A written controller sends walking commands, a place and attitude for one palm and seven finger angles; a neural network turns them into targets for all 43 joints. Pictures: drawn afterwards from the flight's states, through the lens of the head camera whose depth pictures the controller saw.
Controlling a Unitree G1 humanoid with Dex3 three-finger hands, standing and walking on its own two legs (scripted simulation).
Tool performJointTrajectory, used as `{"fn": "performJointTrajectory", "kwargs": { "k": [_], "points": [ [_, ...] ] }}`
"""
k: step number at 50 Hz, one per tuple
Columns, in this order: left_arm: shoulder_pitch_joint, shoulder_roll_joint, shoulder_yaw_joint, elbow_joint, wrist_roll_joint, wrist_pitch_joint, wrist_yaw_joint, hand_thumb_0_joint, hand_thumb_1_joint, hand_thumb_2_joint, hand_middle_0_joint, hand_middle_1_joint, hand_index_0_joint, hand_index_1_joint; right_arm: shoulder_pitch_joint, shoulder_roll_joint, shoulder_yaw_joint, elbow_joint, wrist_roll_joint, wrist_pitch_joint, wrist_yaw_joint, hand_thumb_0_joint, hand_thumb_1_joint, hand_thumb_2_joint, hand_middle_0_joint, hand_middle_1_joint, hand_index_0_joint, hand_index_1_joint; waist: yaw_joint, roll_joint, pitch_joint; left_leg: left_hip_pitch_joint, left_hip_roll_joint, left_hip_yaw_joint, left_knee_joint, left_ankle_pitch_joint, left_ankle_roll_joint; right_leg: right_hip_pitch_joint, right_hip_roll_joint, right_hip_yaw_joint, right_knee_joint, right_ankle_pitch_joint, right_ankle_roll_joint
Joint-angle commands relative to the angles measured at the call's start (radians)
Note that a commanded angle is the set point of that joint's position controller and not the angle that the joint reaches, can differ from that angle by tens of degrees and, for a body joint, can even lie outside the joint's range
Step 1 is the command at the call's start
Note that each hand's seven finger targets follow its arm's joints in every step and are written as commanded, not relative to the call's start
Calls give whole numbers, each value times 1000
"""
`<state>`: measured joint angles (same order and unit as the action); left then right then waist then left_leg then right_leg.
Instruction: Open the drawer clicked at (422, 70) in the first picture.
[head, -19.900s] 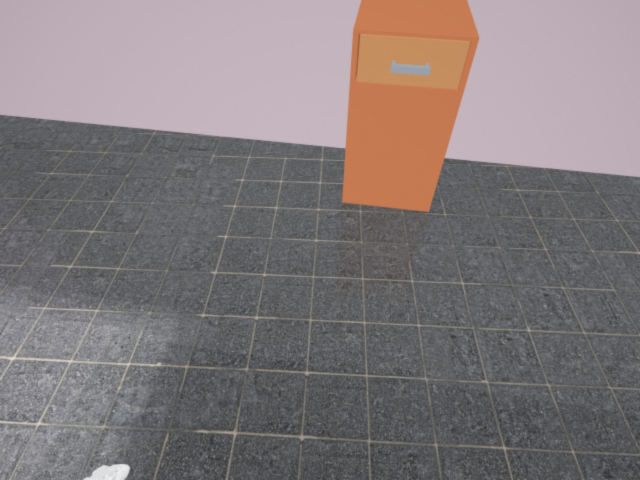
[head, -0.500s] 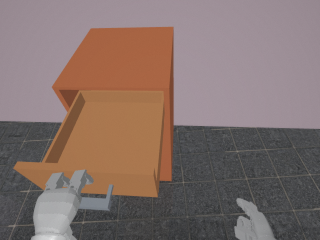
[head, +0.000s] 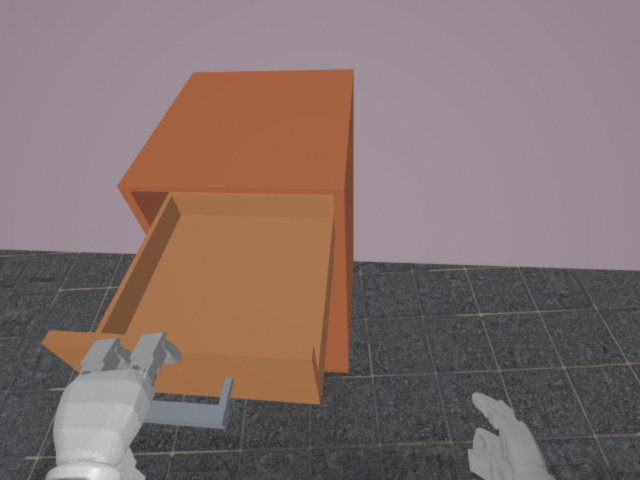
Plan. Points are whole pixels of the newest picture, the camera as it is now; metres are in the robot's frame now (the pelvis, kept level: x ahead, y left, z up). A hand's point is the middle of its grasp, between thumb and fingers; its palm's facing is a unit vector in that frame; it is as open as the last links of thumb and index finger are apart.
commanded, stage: lift the hand off the handle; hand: left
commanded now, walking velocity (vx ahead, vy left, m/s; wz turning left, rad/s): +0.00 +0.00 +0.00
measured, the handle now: (183, 397) +0.23 +0.23 -0.06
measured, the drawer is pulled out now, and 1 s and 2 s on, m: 0.30 0.30 0.30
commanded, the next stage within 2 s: draw the hand back to the body in 0.82 s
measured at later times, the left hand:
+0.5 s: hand (119, 406) +0.18 +0.24 +0.07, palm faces +0.03 -0.11 -0.99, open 13.9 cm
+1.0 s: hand (104, 405) +0.17 +0.24 +0.09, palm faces +0.04 -0.15 -0.99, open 13.9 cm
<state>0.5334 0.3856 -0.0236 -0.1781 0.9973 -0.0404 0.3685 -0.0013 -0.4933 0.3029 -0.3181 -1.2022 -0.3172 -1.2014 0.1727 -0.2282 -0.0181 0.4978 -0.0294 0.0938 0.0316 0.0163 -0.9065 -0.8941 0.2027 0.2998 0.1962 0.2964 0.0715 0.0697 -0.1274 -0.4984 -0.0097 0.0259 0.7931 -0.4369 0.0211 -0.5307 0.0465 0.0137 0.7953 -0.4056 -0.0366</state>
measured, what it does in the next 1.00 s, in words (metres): stands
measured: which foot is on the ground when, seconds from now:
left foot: down 0.00-1.00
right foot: down 0.00-1.00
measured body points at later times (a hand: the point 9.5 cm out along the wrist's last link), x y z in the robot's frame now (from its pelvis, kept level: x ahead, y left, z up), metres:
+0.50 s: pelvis +0.00 +0.00 +0.01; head +0.01 -0.04 +0.46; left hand +0.17 +0.24 +0.12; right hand +0.21 -0.22 -0.08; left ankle -0.02 +0.11 -0.71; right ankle -0.01 -0.10 -0.71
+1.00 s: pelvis +0.00 +0.01 +0.02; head +0.01 -0.02 +0.47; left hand +0.16 +0.25 +0.14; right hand +0.22 -0.19 -0.07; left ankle -0.02 +0.11 -0.71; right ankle -0.01 -0.10 -0.71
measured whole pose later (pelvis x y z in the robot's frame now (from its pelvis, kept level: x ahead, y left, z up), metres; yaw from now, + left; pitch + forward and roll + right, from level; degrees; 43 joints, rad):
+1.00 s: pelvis +0.00 +0.01 +0.02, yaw +0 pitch +4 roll -1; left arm 0.58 0.43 0.00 -0.38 0.93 -0.03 0.22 0.00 -0.49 0.30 -0.32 -1.20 -0.32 -1.20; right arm 0.17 -0.24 0.00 0.49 -0.02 0.11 0.03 0.02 -0.91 -0.89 0.20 0.30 0.20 0.30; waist 0.11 0.08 -0.08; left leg -0.34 -0.01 0.03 0.63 -0.37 0.04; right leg -0.36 0.04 0.03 0.61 -0.32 -0.02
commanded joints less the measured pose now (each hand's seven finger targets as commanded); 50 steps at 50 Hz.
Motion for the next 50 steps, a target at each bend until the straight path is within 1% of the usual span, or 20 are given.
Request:
{"fn": "performJointTrajectory", "kwargs": {
  "k": [1,2,6,7,10,16,22,26,27,28,30,33,35,36,37,40,46,47,48,50],
  "points": [
    [-6,169,132,-210,-9,-15,24,0,-500,300,-300,-1200,-300,-1200,-108,-96,-29,-163,4,-53,-1,0,-900,-900,200,300,200,300,7,-46,-138,122,-1,-25,-100,312,15,77,-21,28,-137,299,-20],
    [-13,139,104,-230,-19,-18,19,0,-500,300,-300,-1200,-300,-1200,-115,-92,-34,-162,9,-52,-5,0,-900,-900,200,300,200,300,-5,-55,-110,121,1,-25,-107,303,16,83,-22,32,-142,309,-20],
    [13,180,147,-231,-16,-18,12,0,-500,300,-300,-1200,-300,-1200,-117,-96,-26,-161,4,-50,3,0,-900,-900,200,300,200,300,9,-61,-108,119,-2,-25,-114,315,13,92,-25,41,-153,324,-19],
    [9,151,119,-250,-27,-18,10,0,-500,300,-300,-1200,-300,-1200,-126,-93,-30,-165,11,-48,-1,0,-900,-900,200,300,200,300,-1,-42,-76,118,0,-26,-123,296,15,96,-26,40,-160,311,-19],
    [-34,186,150,-251,-32,-12,5,0,-500,300,-300,-1200,-300,-1200,-128,-97,-29,-161,10,-47,-6,0,-900,-900,200,300,200,300,-2,-51,-63,122,-1,-30,-135,270,16,98,-28,52,-181,279,-20],
    [-24,204,163,-272,-47,-14,-28,0,-500,300,-300,-1200,-300,-1200,-127,-98,-26,-160,9,-50,-9,0,-900,-900,200,300,200,300,11,-55,-100,158,-1,-25,-149,297,19,131,-33,48,-203,300,-13],
    [-39,198,152,-295,-65,-11,-54,0,-500,300,-300,-1200,-300,-1200,-144,-98,-24,-159,16,-46,-16,0,-900,-900,200,300,200,300,5,-45,-43,163,3,-25,-182,274,20,148,-38,47,-233,275,-12],
    [-22,226,184,-314,-61,-11,-63,0,-500,300,-300,-1200,-300,-1200,-132,-100,-19,-163,11,-46,-12,0,-900,-900,200,300,200,300,22,-55,-90,197,3,-26,-182,320,19,166,-37,46,-240,311,-12],
    [-20,195,158,-324,-76,-12,-66,0,-500,300,-300,-1200,-300,-1200,-141,-96,-25,-162,18,-45,-15,0,-900,-900,200,300,200,300,9,-41,-55,196,5,-22,-188,318,20,169,-39,50,-246,329,-12],
    [-22,230,189,-328,-67,-14,-69,0,-500,300,-300,-1200,-300,-1200,-132,-102,-24,-163,13,-45,-13,0,-900,-900,200,300,200,300,24,-46,-87,203,5,-25,-188,333,18,173,-37,42,-242,325,-11],
    [27,196,168,-358,-90,-7,-73,0,-500,300,-300,-1200,-300,-1200,-149,-102,-24,-174,23,-47,-12,0,-900,-900,200,300,200,300,22,-7,-69,210,8,-25,-202,346,13,194,-40,54,-252,347,-16],
    [4,219,176,-365,-78,-3,-83,0,-500,300,-300,-1200,-300,-1200,-138,-104,-20,-170,15,-42,-10,0,-900,-900,200,300,200,300,27,-59,-73,218,10,-23,-203,354,19,186,-39,36,-259,340,-7],
    [19,217,185,-361,-96,6,-89,0,-500,300,-300,-1200,-300,-1200,-156,-106,-19,-173,27,-41,-13,0,-900,-900,200,300,200,300,20,-42,-30,212,13,-28,-219,333,15,192,-38,56,-276,325,-12],
    [-6,244,196,-375,-79,5,-94,0,-500,300,-300,-1200,-300,-1200,-140,-107,-14,-171,17,-37,-10,0,-900,-900,200,300,200,300,27,-54,-71,231,13,-26,-215,352,17,193,-39,40,-271,325,-7],
    [-2,194,153,-371,-93,9,-98,0,-500,300,-300,-1200,-300,-1200,-151,-102,-19,-171,25,-36,-13,0,-900,-900,200,300,200,300,12,-37,-24,223,15,-26,-226,334,16,186,-39,36,-276,305,-8],
    [16,202,164,-365,-95,3,-108,0,-500,300,-300,-1200,-300,-1200,-149,-107,-19,-173,27,-40,-11,0,-900,-900,200,300,200,300,20,-41,-19,230,18,-30,-233,338,12,187,-33,43,-286,295,-12],
    [4,195,142,-403,-65,-2,-107,0,-500,300,-300,-1200,-300,-1200,-130,-104,-12,-183,14,-39,-2,0,-900,-900,200,300,200,300,33,-11,-63,255,24,-30,-226,379,10,175,-32,19,-272,285,-13],
    [-27,195,142,-411,-73,-3,-102,0,-500,300,-300,-1200,-300,-1200,-139,-104,-19,-174,20,-35,-6,0,-900,-900,200,300,200,300,16,-32,-36,244,26,-32,-232,369,9,177,-31,31,-275,290,-14],
    [-15,219,163,-424,-57,-4,-100,0,-500,300,-300,-1200,-300,-1200,-130,-107,-18,-183,11,-36,-4,0,-900,-900,200,300,200,300,39,-6,-69,256,27,-27,-227,386,8,181,-30,26,-272,294,-16],
    [13,216,174,-432,-72,6,-92,0,-500,300,-300,-1200,-300,-1200,-145,-106,-14,-187,23,-36,-4,0,-900,-900,200,300,200,300,34,5,-51,251,28,-37,-239,396,1,201,-30,39,-273,306,-20]
  ]
}}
